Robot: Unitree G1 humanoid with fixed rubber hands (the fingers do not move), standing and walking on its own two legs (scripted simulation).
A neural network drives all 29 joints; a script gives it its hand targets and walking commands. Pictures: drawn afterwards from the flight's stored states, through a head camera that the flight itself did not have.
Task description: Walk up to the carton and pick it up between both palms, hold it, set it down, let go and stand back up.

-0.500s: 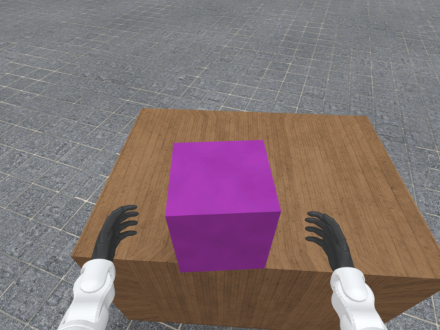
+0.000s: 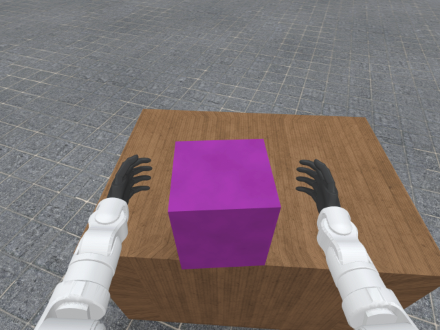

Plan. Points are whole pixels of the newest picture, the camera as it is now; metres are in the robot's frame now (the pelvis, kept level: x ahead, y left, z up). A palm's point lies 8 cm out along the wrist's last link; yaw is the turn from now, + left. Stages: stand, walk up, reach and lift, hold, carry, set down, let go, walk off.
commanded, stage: reach and lift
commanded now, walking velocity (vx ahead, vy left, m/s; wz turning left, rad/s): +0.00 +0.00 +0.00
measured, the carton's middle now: (221, 205) +0.41 +0.01 -0.05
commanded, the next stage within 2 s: none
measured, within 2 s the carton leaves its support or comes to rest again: neither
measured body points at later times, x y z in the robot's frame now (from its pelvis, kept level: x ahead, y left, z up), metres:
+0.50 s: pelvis +0.00 +0.00 +0.00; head -0.01 +0.01 +0.45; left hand +0.41 +0.19 +0.14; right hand +0.41 -0.19 +0.12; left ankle -0.01 +0.13 -0.74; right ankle +0.00 -0.11 -0.74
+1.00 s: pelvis -0.01 +0.00 +0.00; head +0.04 +0.01 +0.45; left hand +0.41 +0.21 +0.05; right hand +0.42 -0.19 +0.06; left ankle -0.01 +0.13 -0.74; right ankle +0.00 -0.11 -0.74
